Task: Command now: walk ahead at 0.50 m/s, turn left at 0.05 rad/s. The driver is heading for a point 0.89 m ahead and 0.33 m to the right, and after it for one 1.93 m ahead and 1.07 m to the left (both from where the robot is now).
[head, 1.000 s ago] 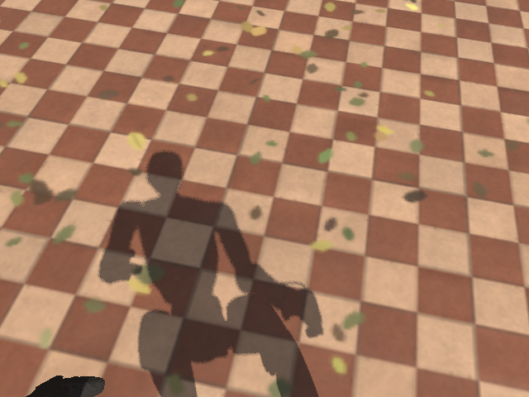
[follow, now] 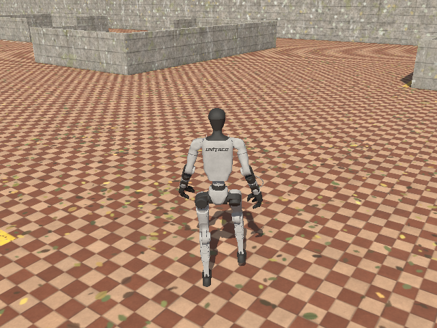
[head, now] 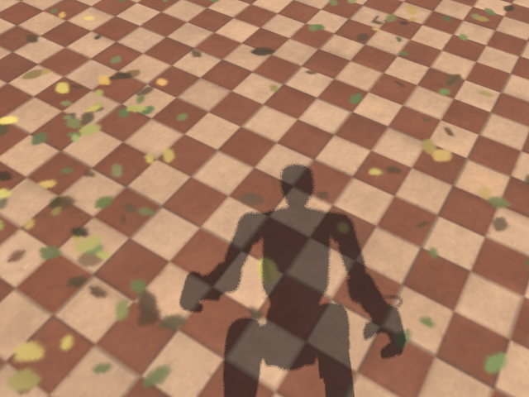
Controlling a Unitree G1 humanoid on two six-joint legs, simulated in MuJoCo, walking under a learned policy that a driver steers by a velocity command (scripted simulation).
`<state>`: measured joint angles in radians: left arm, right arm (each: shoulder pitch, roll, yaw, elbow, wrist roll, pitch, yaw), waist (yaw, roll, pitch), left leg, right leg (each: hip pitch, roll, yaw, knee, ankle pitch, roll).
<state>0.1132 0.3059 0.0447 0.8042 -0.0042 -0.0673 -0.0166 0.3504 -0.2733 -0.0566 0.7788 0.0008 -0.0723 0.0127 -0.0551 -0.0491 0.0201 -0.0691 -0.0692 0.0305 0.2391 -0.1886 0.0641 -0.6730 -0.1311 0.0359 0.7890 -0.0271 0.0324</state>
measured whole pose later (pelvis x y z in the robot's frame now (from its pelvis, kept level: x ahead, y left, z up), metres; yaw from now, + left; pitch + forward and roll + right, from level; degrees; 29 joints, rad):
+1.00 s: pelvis +0.56 -0.01 +0.00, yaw -13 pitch +0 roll +2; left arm 0.20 0.31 0.08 0.80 -0.03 -0.02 0.00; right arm 0.28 -0.26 -0.07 0.89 -0.02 -0.10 0.00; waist -0.04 -0.05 0.03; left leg -0.09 -0.02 0.17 0.27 -0.19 0.03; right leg -0.66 -0.11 0.06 0.99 -0.16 0.00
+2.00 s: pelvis +1.11 -0.21 +0.00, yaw -16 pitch +1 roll +0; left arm 0.17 0.29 0.05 0.72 0.01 -0.10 0.00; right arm 0.29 -0.28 -0.06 0.80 0.01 -0.06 0.02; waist -0.04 -0.02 0.04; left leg -0.24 -0.12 -0.07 0.37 -0.15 0.10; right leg -0.58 -0.07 0.07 0.99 -0.29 0.02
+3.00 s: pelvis +1.65 -0.24 +0.00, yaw +20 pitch +2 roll +0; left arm 0.13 0.32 0.05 0.71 0.01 -0.10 0.00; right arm 0.31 -0.28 -0.07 0.67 0.01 -0.04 0.01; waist -0.04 -0.03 0.05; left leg -0.23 -0.11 -0.07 0.39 -0.17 0.10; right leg -0.63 -0.10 0.07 1.00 -0.26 0.05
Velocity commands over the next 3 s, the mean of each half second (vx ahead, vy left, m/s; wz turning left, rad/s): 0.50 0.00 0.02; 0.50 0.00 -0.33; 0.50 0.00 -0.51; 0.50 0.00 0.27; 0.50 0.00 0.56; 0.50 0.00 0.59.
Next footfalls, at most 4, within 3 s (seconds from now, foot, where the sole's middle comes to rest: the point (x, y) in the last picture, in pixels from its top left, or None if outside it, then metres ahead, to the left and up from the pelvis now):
0.20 right None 0.30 -0.15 -0.78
0.72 left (220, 359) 0.59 0.09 -0.78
1.24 right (329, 283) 0.81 -0.22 -0.78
1.78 left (298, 185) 1.19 -0.17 -0.78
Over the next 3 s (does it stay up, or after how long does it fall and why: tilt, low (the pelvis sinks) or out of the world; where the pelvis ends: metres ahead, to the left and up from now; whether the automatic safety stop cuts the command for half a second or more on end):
stays up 1.65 -0.24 0.00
